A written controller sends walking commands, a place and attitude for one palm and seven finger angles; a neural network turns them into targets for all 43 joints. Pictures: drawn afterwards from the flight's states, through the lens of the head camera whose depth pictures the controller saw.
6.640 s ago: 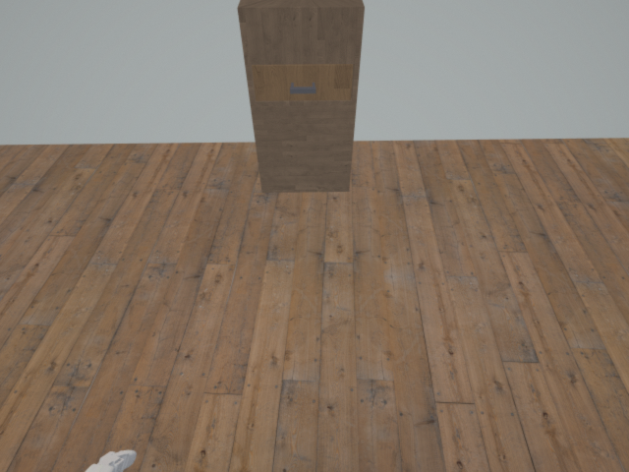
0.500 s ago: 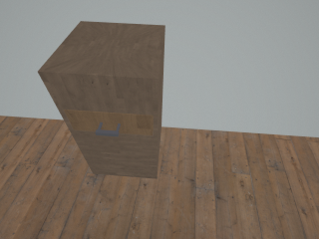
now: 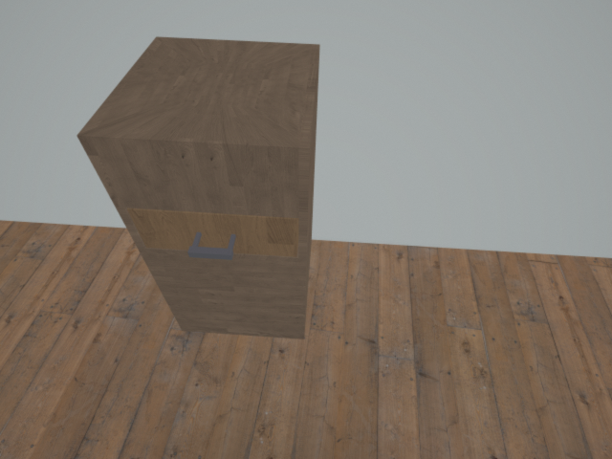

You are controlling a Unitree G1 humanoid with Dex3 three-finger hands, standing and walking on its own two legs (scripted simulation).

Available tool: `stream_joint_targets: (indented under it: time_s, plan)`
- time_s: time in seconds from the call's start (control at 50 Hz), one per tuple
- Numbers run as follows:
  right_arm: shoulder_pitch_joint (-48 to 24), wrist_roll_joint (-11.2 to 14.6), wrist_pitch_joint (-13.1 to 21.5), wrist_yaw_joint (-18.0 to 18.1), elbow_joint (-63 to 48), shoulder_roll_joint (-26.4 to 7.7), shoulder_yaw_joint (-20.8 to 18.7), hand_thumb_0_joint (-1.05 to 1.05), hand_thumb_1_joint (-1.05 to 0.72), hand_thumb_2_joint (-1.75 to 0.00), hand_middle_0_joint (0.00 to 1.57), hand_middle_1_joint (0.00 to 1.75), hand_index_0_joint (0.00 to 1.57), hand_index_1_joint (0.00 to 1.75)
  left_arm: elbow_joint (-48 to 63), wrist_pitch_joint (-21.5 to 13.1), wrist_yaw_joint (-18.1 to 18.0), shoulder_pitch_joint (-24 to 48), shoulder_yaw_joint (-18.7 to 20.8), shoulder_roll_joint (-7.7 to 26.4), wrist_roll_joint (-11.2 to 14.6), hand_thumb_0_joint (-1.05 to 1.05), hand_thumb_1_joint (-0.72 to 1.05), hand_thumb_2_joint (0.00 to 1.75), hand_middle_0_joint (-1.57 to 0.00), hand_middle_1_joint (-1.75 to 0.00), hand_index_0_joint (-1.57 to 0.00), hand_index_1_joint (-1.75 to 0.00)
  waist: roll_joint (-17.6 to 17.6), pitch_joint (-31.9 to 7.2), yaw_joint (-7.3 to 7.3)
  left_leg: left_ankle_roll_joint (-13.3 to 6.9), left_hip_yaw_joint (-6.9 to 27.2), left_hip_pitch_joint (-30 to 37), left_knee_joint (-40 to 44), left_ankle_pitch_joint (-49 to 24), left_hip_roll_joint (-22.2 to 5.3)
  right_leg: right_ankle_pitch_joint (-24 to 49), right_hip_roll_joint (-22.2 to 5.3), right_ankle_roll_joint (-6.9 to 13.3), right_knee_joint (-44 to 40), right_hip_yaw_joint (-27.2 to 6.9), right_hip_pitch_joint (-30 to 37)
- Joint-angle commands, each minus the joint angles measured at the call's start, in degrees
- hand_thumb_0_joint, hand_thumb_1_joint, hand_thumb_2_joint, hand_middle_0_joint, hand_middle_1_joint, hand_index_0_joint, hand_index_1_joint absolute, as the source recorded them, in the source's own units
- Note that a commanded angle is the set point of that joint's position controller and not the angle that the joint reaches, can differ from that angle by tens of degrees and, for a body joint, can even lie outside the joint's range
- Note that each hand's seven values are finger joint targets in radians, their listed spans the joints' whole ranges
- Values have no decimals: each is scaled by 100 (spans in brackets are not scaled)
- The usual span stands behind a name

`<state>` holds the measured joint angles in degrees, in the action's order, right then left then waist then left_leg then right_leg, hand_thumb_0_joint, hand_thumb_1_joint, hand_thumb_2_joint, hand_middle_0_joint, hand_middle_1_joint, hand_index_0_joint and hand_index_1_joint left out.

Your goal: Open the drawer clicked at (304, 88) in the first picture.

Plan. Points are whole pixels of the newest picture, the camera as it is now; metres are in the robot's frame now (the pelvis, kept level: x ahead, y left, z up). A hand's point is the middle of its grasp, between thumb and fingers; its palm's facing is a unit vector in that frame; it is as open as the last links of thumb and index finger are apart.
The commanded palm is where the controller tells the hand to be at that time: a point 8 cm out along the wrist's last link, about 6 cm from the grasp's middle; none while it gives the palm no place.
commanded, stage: look again from close up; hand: left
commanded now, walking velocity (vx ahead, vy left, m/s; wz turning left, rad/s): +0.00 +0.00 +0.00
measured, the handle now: (213, 245) +0.59 +0.25 -0.21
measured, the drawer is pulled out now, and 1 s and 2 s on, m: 0.00 0.00 0.00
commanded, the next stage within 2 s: shuffle to correct the standing spot in 0.50 s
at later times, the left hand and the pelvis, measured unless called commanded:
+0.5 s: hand out of the picture +0.03 +0.24 -0.18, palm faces +0.04 -0.98 -0.18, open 7.4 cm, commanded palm none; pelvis +0.00 +0.06 -0.01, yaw -1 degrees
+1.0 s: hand out of the picture -0.03 +0.21 -0.18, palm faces +0.07 -0.98 -0.17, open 7.4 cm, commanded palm none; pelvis +0.01 +0.06 -0.01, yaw -1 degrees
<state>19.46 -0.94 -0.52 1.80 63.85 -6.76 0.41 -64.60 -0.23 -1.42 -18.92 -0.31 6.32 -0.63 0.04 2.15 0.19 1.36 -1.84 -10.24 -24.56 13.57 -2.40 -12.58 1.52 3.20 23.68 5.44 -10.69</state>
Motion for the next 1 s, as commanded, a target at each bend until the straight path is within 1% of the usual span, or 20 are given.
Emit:
stream_joint_targets:
  time_s: [0.0,0.06,0.1,0.14,0.18,0.26,0.42,0.58,0.62,0.66,0.7,0.78,0.82,0.86,0.88,0.9,0.92,0.94,0.96,0.98]
  plan:
    - [350,-64,183,75,-555,-678,-207,0,-90,-90,20,30,20,30,542,-209,-96,-270,194,1010,-48,0,90,90,-20,-30,-20,-30,-194,-460,105,-268,239,-385,-587,-155,0,-137,-1157,123,-652,-1234,-7]
    - [516,-52,177,58,-579,-594,-183,0,-90,-90,20,30,20,30,657,-172,-104,-233,197,894,-47,0,90,90,-20,-30,-20,-30,-551,-395,124,-305,184,-468,-616,-217,1,122,-1131,179,-558,-1136,-27]
    - [447,-22,210,69,-592,-677,-191,0,-90,-90,20,30,20,30,684,-176,-111,-241,205,866,-29,0,90,90,-20,-30,-20,-30,-255,-204,94,-327,296,-462,-327,-637,-127,812,-960,152,-239,-911,38]
    - [426,-15,242,68,-590,-709,-156,0,-90,-90,20,30,20,30,692,-145,-124,-340,160,770,-20,0,90,90,-20,-30,-20,-30,215,-235,12,-368,411,-348,-247,-1530,-295,1563,-761,67,203,-645,203]
    - [359,-9,229,93,-589,-794,-172,0,-90,-90,20,30,20,30,696,-97,-127,-410,154,770,-12,0,90,90,-20,-30,-20,-30,360,-26,-40,-369,440,-427,-224,-1908,-385,1482,-731,5,305,-525,145]
    - [223,-11,195,69,-632,-834,-143,0,-90,-90,20,30,20,30,742,-32,-121,-332,121,781,-6,0,90,90,-20,-30,-20,-30,269,226,-68,-383,517,-626,-4,-1519,-415,954,-694,-97,223,-508,105]
    - [4,2,193,21,-628,-953,-147,0,-90,-90,20,30,20,30,765,2,-112,-207,96,773,-15,0,90,90,-20,-30,-20,-30,37,200,-57,-413,638,-560,405,-910,-425,585,-712,-249,82,-495,154]
    - [22,22,173,-1,-520,-991,-152,0,-90,-90,20,30,20,30,606,31,-107,-288,74,671,-49,0,90,90,-20,-30,-20,-30,217,361,-42,-399,829,-649,1018,209,-488,352,-689,-329,-7,-443,99]
    - [131,11,150,2,-442,-1045,-177,0,-90,-90,20,30,20,30,528,36,-79,-354,71,613,-81,0,90,90,-20,-30,-20,-30,256,342,0,-436,955,-589,1271,1250,-547,-142,-596,-329,121,-313,11]
    - [205,3,103,12,-406,-1166,-242,0,-90,-90,20,30,20,30,523,74,-40,-355,85,560,-129,0,90,90,-20,-30,-20,-30,478,487,24,-556,1285,-647,1607,2319,-763,-679,-433,-329,456,-135,-325]
    - [197,-12,69,22,-407,-1241,-298,0,-90,-90,20,30,20,30,497,100,6,-458,95,468,-162,0,90,90,-20,-30,-20,-30,509,646,5,-734,1511,-775,1743,2809,-973,-850,-350,-299,779,-45,-514]
    - [344,-30,94,45,-323,-1156,-317,0,-90,-90,20,30,20,30,505,76,78,-486,144,305,-139,0,90,90,-20,-30,-20,-30,429,731,41,-954,1601,-669,1661,2554,-1120,-908,-357,-211,969,-67,-703]
    - [357,-27,113,57,-276,-1063,-301,0,-90,-90,20,30,20,30,455,32,90,-632,168,246,-123,0,90,90,-20,-30,-20,-30,287,706,-21,-952,1405,-776,1402,2301,-1044,-730,-346,-179,492,-73,-359]
    - [334,-3,136,55,-264,-881,-260,0,-90,-90,20,30,20,30,358,-20,68,-888,200,312,-116,0,90,90,-20,-30,-20,-30,110,655,-114,-824,1096,-1204,980,2104,-772,-674,-479,-74,48,-329,253]
    - [268,4,160,45,-295,-757,-229,0,-90,-90,20,30,20,30,302,-60,45,-1122,239,400,-106,0,90,90,-20,-30,-20,-30,-175,616,-218,-729,818,-1587,489,1970,-508,-1074,-763,64,-229,-773,618]
    - [199,13,188,16,-357,-612,-190,0,-90,-90,20,30,20,30,218,-103,12,-1318,278,563,-102,0,90,90,-20,-30,-20,-30,-840,624,-290,-572,292,-2079,-265,1732,-53,-1696,-1180,331,-627,-1564,891]
    - [116,6,194,-23,-418,-518,-179,0,-90,-90,20,30,20,30,141,-127,-39,-1532,343,792,-72,0,90,90,-20,-30,-20,-30,-1548,630,-355,-468,-302,-2394,-1274,1397,262,-2292,-1787,653,-1200,-2396,975]
    - [-113,-17,163,-66,-529,-610,-216,0,-90,-90,20,30,20,30,127,-156,-90,-1707,373,841,-48,0,90,90,-20,-30,-20,-30,-1571,671,-436,-481,-246,-2568,-2195,1598,126,-2444,-2122,927,-1577,-2808,852]
    - [-249,-22,169,-98,-577,-616,-253,0,-90,-90,20,30,20,30,146,-180,-109,-1627,373,733,-54,0,90,90,-20,-30,-20,-30,-1209,833,-380,-498,-55,-2795,-2827,1494,5,-2290,-2126,1017,-1693,-2782,710]
    - [-238,-15,194,-125,-575,-565,-265,0,-90,-90,20,30,20,30,194,-220,-118,-1489,379,660,-65,0,90,90,-20,-30,-20,-30,-711,750,-260,-493,27,-2871,-3108,1317,-93,-1902,-2131,1037,-1628,-2586,719]
